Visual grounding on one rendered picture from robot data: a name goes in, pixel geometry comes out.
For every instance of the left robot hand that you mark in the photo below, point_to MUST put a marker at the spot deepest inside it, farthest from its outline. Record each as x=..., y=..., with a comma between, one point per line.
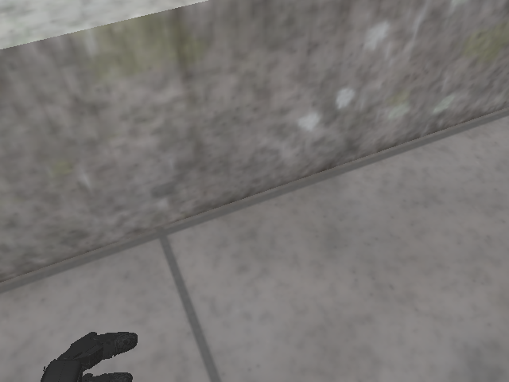
x=85, y=353

